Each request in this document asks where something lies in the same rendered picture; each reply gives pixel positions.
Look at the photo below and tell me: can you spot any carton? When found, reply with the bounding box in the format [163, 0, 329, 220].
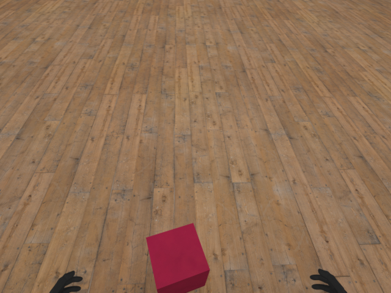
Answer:
[146, 223, 210, 293]

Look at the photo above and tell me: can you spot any right robot hand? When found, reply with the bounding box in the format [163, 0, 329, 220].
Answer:
[310, 269, 347, 293]

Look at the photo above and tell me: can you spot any left robot hand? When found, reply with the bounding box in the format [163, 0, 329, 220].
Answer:
[49, 271, 82, 293]

